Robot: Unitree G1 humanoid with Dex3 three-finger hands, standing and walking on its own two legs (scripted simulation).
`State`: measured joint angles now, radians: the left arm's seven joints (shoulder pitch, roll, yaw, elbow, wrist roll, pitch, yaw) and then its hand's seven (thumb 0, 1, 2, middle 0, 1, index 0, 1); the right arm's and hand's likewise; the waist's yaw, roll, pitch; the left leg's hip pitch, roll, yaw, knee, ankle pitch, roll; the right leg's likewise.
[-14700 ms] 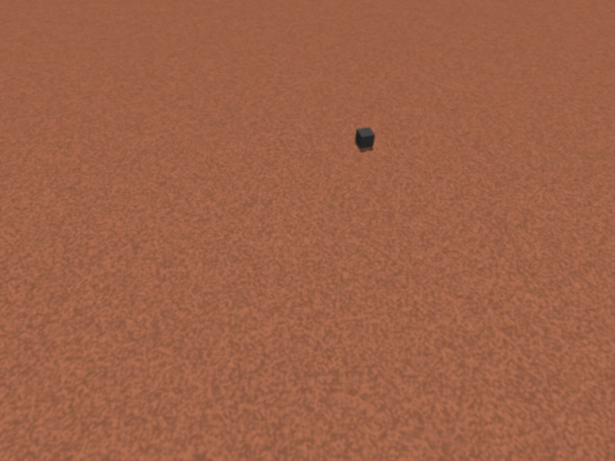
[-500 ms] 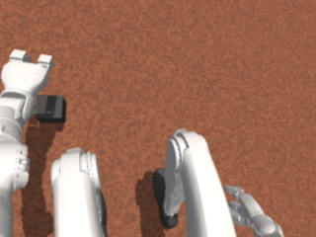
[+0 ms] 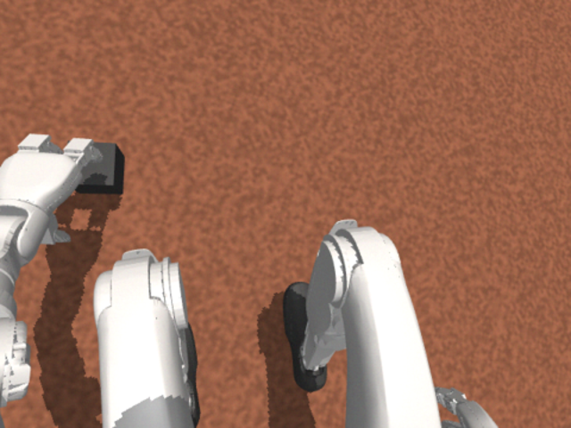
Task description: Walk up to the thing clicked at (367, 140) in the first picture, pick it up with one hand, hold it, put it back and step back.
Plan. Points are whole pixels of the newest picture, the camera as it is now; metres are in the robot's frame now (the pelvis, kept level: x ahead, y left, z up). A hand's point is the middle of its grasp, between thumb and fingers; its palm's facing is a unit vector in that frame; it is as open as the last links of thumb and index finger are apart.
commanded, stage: rest palm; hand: left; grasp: from above
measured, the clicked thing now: (97, 169) +0.49 +0.24 -0.29
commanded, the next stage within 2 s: close in 1.52 s
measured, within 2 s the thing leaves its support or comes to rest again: neither
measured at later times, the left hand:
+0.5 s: hand (81, 163) +0.49 +0.25 -0.24, palm faces -0.47 -0.03 -0.88, open 14.1 cm
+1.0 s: hand (90, 176) +0.47 +0.24 -0.25, palm faces -0.46 +0.01 -0.89, open 14.1 cm
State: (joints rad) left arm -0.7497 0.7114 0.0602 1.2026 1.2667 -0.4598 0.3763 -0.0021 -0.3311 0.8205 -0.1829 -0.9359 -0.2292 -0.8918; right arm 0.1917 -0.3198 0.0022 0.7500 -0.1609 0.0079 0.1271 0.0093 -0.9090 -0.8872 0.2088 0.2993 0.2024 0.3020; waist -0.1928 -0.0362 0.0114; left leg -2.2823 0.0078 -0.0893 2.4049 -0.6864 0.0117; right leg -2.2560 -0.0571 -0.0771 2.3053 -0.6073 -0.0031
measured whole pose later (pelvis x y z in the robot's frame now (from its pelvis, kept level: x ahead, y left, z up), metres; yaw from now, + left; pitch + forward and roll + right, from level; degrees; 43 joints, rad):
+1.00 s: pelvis +0.01 +0.01 -0.03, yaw -6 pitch +29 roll -12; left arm -0.98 0.85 0.05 1.68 1.46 -0.35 0.65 0.00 -0.47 0.96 -0.07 -0.92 -0.08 -0.92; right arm 0.12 -0.32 0.15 0.75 -0.28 -0.17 0.24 0.00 -0.90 -0.89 0.20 0.30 0.20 0.30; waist -0.35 -0.09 0.06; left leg -2.34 0.03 -0.16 2.56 -0.75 0.04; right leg -2.28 -0.02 -0.14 2.38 -0.62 0.04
